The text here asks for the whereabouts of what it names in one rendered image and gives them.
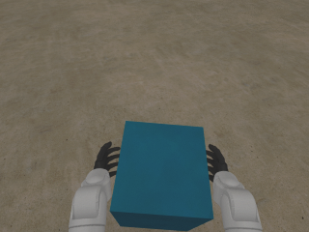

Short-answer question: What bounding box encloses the robot right forearm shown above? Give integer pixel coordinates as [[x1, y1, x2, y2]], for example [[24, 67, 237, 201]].
[[212, 171, 263, 232]]

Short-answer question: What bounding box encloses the robot left forearm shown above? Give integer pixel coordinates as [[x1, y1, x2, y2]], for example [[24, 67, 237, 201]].
[[69, 168, 112, 232]]

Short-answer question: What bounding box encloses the carton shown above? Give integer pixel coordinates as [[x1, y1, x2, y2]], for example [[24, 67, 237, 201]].
[[110, 121, 214, 232]]

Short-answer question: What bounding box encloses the right robot hand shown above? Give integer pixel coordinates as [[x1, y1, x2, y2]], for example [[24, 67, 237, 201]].
[[206, 144, 229, 182]]

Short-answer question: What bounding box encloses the left robot hand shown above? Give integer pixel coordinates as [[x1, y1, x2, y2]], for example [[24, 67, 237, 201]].
[[94, 141, 121, 177]]

